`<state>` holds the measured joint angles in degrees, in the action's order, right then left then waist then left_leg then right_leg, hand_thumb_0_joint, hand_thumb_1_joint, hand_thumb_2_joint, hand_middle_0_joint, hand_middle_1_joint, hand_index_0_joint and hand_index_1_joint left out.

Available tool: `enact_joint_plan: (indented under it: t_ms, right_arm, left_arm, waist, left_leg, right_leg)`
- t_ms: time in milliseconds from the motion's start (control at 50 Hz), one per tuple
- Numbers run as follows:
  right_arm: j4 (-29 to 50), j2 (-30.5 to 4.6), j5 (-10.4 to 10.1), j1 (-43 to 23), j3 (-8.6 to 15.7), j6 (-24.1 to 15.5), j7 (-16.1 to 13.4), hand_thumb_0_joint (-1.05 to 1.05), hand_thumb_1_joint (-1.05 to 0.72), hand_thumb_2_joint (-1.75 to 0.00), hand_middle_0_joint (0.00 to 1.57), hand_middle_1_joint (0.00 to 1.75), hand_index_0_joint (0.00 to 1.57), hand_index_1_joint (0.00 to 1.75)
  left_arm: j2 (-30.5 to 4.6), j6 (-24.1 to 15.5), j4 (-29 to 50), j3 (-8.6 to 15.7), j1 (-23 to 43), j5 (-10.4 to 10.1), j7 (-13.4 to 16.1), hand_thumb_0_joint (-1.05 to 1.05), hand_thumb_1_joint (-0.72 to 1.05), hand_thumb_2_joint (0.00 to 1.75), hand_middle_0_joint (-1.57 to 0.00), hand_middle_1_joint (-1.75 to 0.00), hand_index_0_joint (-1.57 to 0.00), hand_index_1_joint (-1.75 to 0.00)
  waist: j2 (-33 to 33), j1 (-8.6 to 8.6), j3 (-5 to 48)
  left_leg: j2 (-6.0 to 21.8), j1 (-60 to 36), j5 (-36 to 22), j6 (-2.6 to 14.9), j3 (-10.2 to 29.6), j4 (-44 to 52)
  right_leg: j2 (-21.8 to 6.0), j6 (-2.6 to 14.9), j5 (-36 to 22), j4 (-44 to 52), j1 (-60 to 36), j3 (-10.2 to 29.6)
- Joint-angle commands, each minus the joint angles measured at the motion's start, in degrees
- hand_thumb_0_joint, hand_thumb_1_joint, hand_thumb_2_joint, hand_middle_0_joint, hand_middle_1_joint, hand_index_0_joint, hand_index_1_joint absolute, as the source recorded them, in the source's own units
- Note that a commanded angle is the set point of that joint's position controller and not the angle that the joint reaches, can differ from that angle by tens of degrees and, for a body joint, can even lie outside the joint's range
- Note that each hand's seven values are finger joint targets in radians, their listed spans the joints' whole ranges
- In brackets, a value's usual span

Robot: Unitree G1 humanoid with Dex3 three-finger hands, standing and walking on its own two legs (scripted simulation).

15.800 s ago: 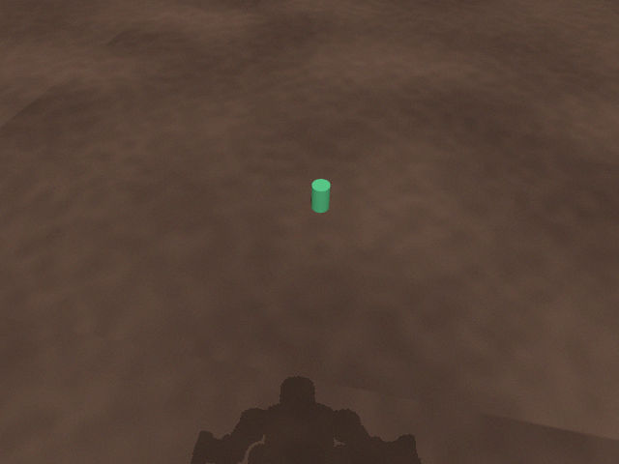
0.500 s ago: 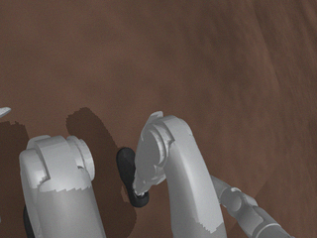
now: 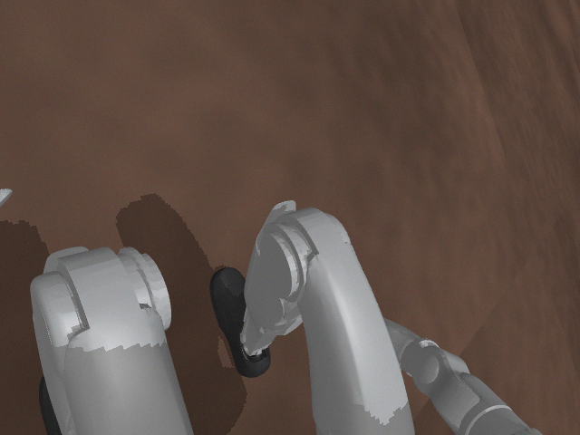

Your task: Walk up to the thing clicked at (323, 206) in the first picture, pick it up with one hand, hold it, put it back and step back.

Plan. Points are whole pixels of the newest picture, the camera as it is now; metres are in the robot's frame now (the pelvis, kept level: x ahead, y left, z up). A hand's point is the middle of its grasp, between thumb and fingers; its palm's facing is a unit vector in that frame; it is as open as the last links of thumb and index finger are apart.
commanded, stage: settle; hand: left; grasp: from the side
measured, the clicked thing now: out of the picture +0.44 +0.25 -0.22
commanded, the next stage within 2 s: lift in 1.72 s
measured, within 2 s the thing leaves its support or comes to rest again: leaves its support in 0.12 s
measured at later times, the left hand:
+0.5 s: hand out of the picture +0.42 +0.28 -0.10, palm faces +0.33 -0.94 -0.01, open 11.0 cm
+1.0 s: hand out of the picture +0.42 +0.28 -0.01, palm faces +0.32 -0.95 -0.05, open 11.1 cm
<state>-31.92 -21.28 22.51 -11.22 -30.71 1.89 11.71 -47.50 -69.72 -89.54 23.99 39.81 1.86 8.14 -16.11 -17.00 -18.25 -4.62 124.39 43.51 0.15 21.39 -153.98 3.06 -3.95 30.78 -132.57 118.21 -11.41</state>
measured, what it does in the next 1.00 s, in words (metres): stands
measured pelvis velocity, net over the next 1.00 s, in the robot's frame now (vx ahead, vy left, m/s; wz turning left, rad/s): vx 0.02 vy -0.02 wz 0.14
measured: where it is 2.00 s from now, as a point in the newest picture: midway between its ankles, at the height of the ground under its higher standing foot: (178, 390)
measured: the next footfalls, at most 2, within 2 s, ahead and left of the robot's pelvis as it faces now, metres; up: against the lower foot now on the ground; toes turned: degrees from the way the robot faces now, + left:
none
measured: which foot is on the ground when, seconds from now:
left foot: down 0.00-1.00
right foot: down 0.00-1.00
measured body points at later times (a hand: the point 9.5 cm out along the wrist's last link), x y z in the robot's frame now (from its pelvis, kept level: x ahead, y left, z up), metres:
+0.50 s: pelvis +0.00 -0.01 +0.02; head +0.20 +0.19 +0.37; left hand +0.40 +0.33 -0.10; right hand +0.18 -0.24 -0.03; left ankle +0.08 +0.10 -0.25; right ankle +0.17 -0.15 -0.25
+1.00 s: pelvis +0.02 -0.02 +0.05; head +0.21 +0.10 +0.44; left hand +0.40 +0.33 -0.01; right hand +0.20 -0.25 -0.05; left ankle +0.08 +0.10 -0.25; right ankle +0.17 -0.15 -0.25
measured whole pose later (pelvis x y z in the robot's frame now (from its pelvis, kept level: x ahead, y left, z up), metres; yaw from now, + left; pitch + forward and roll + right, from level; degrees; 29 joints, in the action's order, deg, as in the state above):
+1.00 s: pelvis +0.02 -0.02 +0.05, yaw +8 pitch +29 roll -11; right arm -35.3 -18.2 7.1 2.2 -9.4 4.4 8.1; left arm -26.9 -42.1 -54.7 18.6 34.6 -5.0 -4.0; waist -1.3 -9.3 2.5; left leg -4.5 127.2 41.7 -0.7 9.3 -139.6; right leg -1.7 -3.8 33.8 -129.3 125.2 -1.9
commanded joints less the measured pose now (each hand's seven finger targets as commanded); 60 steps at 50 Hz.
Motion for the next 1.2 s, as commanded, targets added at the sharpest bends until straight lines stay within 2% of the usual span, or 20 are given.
enact_joint_plan:
  t_ms: [0, 100, 120, 200, 320, 460, 480, 500, 540, 560, 580, 700, 800, 860, 880, 980, 1020, 1040, 1060, 1180]
  right_arm:
    - [0.56, -21.98, -0.04, 2.27, 7.28, 0.77, -0.89, 0.00, -0.91, -0.91, 0.20, 0.30, 0.20, 0.30]
    - [0.73, -21.57, -0.62, 3.31, 8.63, 1.09, -0.76, 0.00, -0.92, -0.91, 0.20, 0.30, 0.20, 0.30]
    - [0.09, -21.41, -0.54, 4.26, 9.04, 1.18, -0.74, 0.00, -0.92, -0.91, 0.20, 0.30, 0.20, 0.30]
    - [-0.67, -20.91, -1.54, 5.77, 10.75, 1.11, -0.30, 0.00, -0.91, -0.91, 0.20, 0.30, 0.20, 0.30]
    - [-1.06, -20.08, -4.08, 8.42, 14.15, 1.03, -0.13, 0.00, -0.90, -0.90, 0.20, 0.30, 0.20, 0.30]
    - [-1.47, -17.61, -7.22, 12.20, 17.64, 0.50, -0.25, 0.00, -0.90, -0.90, 0.20, 0.30, 0.20, 0.30]
    - [-0.20, -17.96, -7.81, 11.62, 18.34, 0.43, -0.34, 0.00, -0.90, -0.90, 0.20, 0.30, 0.20, 0.30]
    - [-0.81, -17.35, -7.99, 12.54, 18.60, 0.43, -0.34, 0.00, -0.90, -0.90, 0.20, 0.30, 0.20, 0.30]
    - [-0.37, -16.70, -8.92, 12.85, 20.11, 0.56, -0.67, 0.00, -0.90, -0.90, 0.20, 0.30, 0.20, 0.30]
    - [-0.46, -16.55, -9.40, 13.56, 20.54, 0.81, -0.79, 0.00, -0.90, -0.90, 0.20, 0.30, 0.20, 0.30]
    - [-0.34, -16.11, -9.65, 13.34, 20.95, 0.77, -0.94, 0.00, -0.90, -0.90, 0.20, 0.30, 0.20, 0.30]
    - [-0.29, -14.60, -12.28, 16.42, 23.70, 0.90, -2.07, 0.00, -0.91, -0.90, 0.20, 0.30, 0.20, 0.30]
    - [-0.93, -13.06, -13.99, 18.21, 25.29, 1.38, -3.31, 0.00, -0.91, -0.90, 0.20, 0.30, 0.20, 0.30]
    - [-0.49, -12.42, -14.88, 18.63, 26.08, 1.56, -4.09, 0.00, -0.92, -0.90, 0.20, 0.30, 0.20, 0.30]
    - [-0.16, -11.99, -15.13, 18.54, 26.33, 1.56, -4.28, 0.00, -0.92, -0.91, 0.20, 0.30, 0.20, 0.30]
    - [-0.46, -10.70, -16.03, 19.59, 27.38, 1.65, -5.35, 0.00, -0.92, -0.90, 0.20, 0.30, 0.20, 0.30]
    - [-0.26, -10.63, -16.41, 19.41, 27.89, 1.80, -5.79, 0.00, -0.92, -0.90, 0.20, 0.30, 0.20, 0.30]
    - [-0.29, -10.66, -16.51, 20.06, 28.21, 1.92, -6.06, 0.00, -0.92, -0.90, 0.20, 0.30, 0.20, 0.30]
    - [-0.07, -10.47, -16.80, 19.90, 28.44, 2.01, -6.23, 0.00, -0.92, -0.91, 0.20, 0.30, 0.20, 0.30]
    - [-0.03, -9.54, -17.47, 20.56, 29.15, 1.94, -6.79, 0.00, -0.92, -0.90, 0.20, 0.30, 0.20, 0.30]
  left_arm:
    - [-5.81, -3.70, 8.56, 1.22, 10.43, -0.40, 0.73, 0.00, 0.30, 1.15, -1.08, -1.16, -1.05, -1.19]
    - [-7.44, -2.99, 16.54, 1.60, 11.74, 0.74, 0.28, 0.00, 0.26, 1.16, -1.15, -1.23, -1.13, -1.26]
    - [-8.40, -2.81, 20.27, 2.38, 12.71, 0.89, 0.21, 0.00, 0.24, 1.16, -1.17, -1.23, -1.14, -1.27]
    - [-2.19, 0.35, 19.33, -0.86, 8.68, 0.35, -0.45, 0.00, 0.20, 1.18, -1.19, -1.25, -1.16, -1.29]
    - [2.31, 5.12, 25.98, -5.05, 9.93, -0.80, -2.98, 0.00, 0.16, 1.17, -1.24, -1.29, -1.22, -1.32]
    - [4.93, 10.37, 33.34, -3.90, 9.61, -3.25, -4.67, 0.00, 0.10, 1.14, -1.22, -1.28, -1.21, -1.31]
    - [4.31, 10.94, 35.76, -3.51, 11.51, -3.42, -4.91, 0.00, 0.11, 1.14, -1.23, -1.28, -1.22, -1.31]
    - [5.95, 11.80, 35.19, -4.98, 10.28, -3.08, -5.40, 0.00, 0.11, 1.15, -1.21, -1.29, -1.20, -1.31]
    - [6.19, 13.49, 36.93, -5.55, 9.96, -2.56, -6.24, 0.00, 0.10, 1.15, -1.25, -1.30, -1.23, -1.33]
    - [6.19, 14.48, 36.57, -4.11, 7.45, -2.62, -6.50, 0.00, 0.12, 1.16, -1.26, -1.31, -1.24, -1.34]
    - [7.21, 15.13, 38.79, -6.31, 9.24, -2.49, -7.14, 0.00, 0.13, 1.15, -1.25, -1.30, -1.24, -1.33]
    - [9.79, 19.21, 44.14, -5.19, 8.92, -5.29, -9.40, 0.00, 0.11, 1.17, -1.27, -1.34, -1.26, -1.37]
    - [12.05, 22.00, 44.59, -6.60, 9.40, -5.73, -11.23, 0.00, 0.06, 1.19, -1.25, -1.34, -1.23, -1.37]
    - [10.94, 22.92, 46.10, -3.57, 9.22, -7.22, -11.73, 0.00, 0.03, 1.18, -1.24, -1.34, -1.22, -1.36]
    - [11.40, 23.21, 46.46, -4.52, 10.20, -7.19, -12.02, 0.00, 0.02, 1.18, -1.25, -1.34, -1.23, -1.37]
    - [12.49, 24.89, 45.00, -4.58, 10.30, -7.24, -13.25, 0.00, 0.04, 1.20, -1.26, -1.36, -1.25, -1.39]
    - [11.77, 25.34, 46.77, -4.24, 10.75, -6.98, -13.74, 0.00, 0.02, 1.19, -1.25, -1.36, -1.24, -1.38]
    - [11.39, 25.86, 46.24, -2.53, 9.56, -7.24, -13.86, 0.00, 0.04, 1.22, -1.26, -1.38, -1.25, -1.41]
    - [11.80, 26.35, 46.48, -3.41, 9.61, -6.96, -14.06, 0.00, 0.01, 1.21, -1.26, -1.37, -1.25, -1.40]
    - [12.52, 27.71, 48.64, -1.80, 11.81, -7.71, -14.15, 0.00, 0.03, 1.20, -1.25, -1.36, -1.24, -1.39]
  waist:
    - [33.77, -6.67, 30.57]
    - [37.69, -5.73, 34.38]
    - [39.52, -5.26, 37.38]
    - [39.85, -4.88, 36.24]
    - [38.16, -4.06, 38.14]
    - [36.13, 0.32, 43.05]
    - [36.45, 0.27, 43.86]
    - [37.16, 0.44, 44.15]
    - [36.59, 1.75, 45.07]
    - [35.55, 2.13, 44.98]
    - [36.10, 2.22, 45.80]
    - [35.91, 4.49, 51.67]
    - [31.83, 4.08, 52.92]
    - [31.20, 5.94, 55.21]
    - [29.78, 5.58, 56.51]
    - [27.19, 5.98, 57.78]
    - [28.19, 6.74, 59.33]
    - [27.85, 7.55, 60.30]
    - [27.59, 7.39, 60.60]
    - [28.30, 7.95, 61.97]
  left_leg:
    - [5.25, -22.42, -10.33, -2.67, -2.64, 24.41]
    - [5.38, -25.01, -12.31, -3.00, -3.27, 25.14]
    - [5.43, -26.36, -13.38, -3.29, -3.68, 25.30]
    - [5.28, -25.90, -13.66, -3.78, -4.19, 26.90]
    - [4.38, -22.79, -9.68, -2.98, -5.73, 28.45]
    - [3.51, -20.85, -6.38, -1.95, -7.82, 30.07]
    - [3.44, -20.71, -5.73, -1.94, -7.84, 30.65]
    - [3.35, -21.29, -6.65, -2.03, -8.25, 31.14]
    - [3.21, -20.03, -4.94, -1.64, -9.07, 31.99]
    - [3.20, -20.19, -5.48, -1.75, -8.94, 32.41]
    - [3.18, -19.98, -4.95, -1.57, -9.59, 32.76]
    - [2.58, -22.12, -6.19, -1.35, -11.03, 34.50]
    - [2.17, -19.80, -8.18, -0.42, -13.18, 33.73]
    - [1.90, -19.94, -8.32, -0.15, -14.00, 34.61]
    - [1.76, -18.99, -7.57, 0.17, -14.52, 34.40]
    - [1.48, -17.44, -8.10, 0.65, -16.69, 34.53]
    - [1.58, -19.23, -8.83, 0.41, -16.65, 35.76]
    - [1.58, -20.03, -10.01, 0.45, -17.18, 35.38]
    - [1.60, -20.31, -10.16, 0.42, -17.34, 35.72]
    - [1.53, -20.70, -11.35, 0.38, -17.90, 36.91]
  right_leg:
    - [0.66, 3.59, -7.15, 4.31, -15.48, -8.75]
    - [0.20, 3.78, -8.50, 3.68, -16.30, -7.91]
    - [0.23, 3.86, -9.34, 3.81, -16.56, -7.62]
    - [-0.20, 4.12, -9.28, 3.81, -13.77, -7.08]
    - [-0.64, 4.39, -7.07, 5.46, -11.80, -5.82]
    - [-1.08, 4.72, -4.55, 6.96, -11.16, -3.29]
    - [-1.37, 4.78, -4.14, 6.92, -10.21, -3.13]
    - [-1.50, 4.89, -4.63, 6.78, -10.51, -2.73]
    - [-1.62, 5.14, -3.03, 7.33, -9.60, -1.89]
    - [-1.91, 5.03, -3.45, 7.49, -9.26, -1.83]
    - [-1.83, 5.20, -2.93, 7.88, -9.20, -1.26]
    - [-2.45, 5.64, -3.17, 8.63, -8.86, 0.35]
    - [-2.59, 5.62, -4.32, 10.48, -11.03, 2.06]
    - [-3.02, 5.57, -3.96, 11.15, -12.72, 2.76]
    - [-2.86, 5.53, -3.11, 11.48, -13.17, 2.94]
    - [-3.04, 5.47, -2.92, 13.35, -15.70, 4.03]
    - [-3.24, 5.67, -3.07, 13.14, -15.44, 3.96]
    - [-3.30, 5.64, -4.07, 13.56, -16.23, 4.20]
    - [-3.29, 5.73, -3.93, 13.81, -15.85, 4.25]
    - [-3.76, 5.81, -4.82, 14.31, -16.89, 4.80]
